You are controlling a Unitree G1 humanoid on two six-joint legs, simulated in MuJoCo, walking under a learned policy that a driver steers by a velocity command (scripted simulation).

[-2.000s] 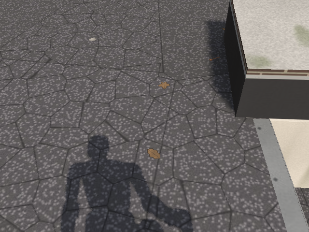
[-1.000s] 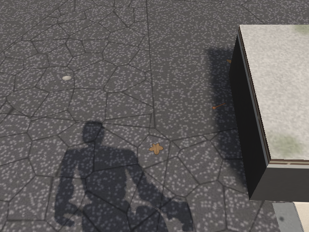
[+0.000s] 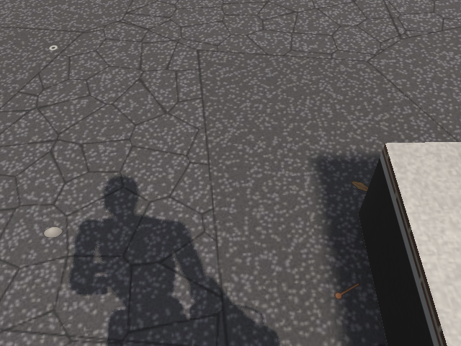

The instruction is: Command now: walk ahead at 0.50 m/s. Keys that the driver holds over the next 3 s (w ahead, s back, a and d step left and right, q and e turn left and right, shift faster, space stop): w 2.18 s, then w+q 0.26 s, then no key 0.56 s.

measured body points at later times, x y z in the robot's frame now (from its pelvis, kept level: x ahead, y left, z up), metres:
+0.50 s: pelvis +0.27 +0.05 +0.00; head +0.30 +0.07 +0.45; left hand +0.24 +0.33 -0.15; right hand +0.47 -0.19 -0.10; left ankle +0.39 +0.16 -0.73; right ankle +0.10 -0.09 -0.71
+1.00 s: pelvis +0.55 +0.05 +0.00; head +0.58 +0.05 +0.45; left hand +0.76 +0.28 -0.10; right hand +0.51 -0.23 -0.13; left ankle +0.39 +0.16 -0.72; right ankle +0.70 -0.07 -0.71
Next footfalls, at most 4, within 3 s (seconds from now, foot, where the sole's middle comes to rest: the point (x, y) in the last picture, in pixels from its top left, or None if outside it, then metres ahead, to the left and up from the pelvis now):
0.48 left None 0.42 0.16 -0.76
1.02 right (258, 252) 0.74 -0.07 -0.76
1.56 left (182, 178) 1.05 0.18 -0.76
2.14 right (242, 112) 1.38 -0.05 -0.76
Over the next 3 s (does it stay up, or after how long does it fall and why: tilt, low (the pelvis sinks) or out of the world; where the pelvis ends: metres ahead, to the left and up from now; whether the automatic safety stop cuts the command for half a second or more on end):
stays up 1.56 0.10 0.01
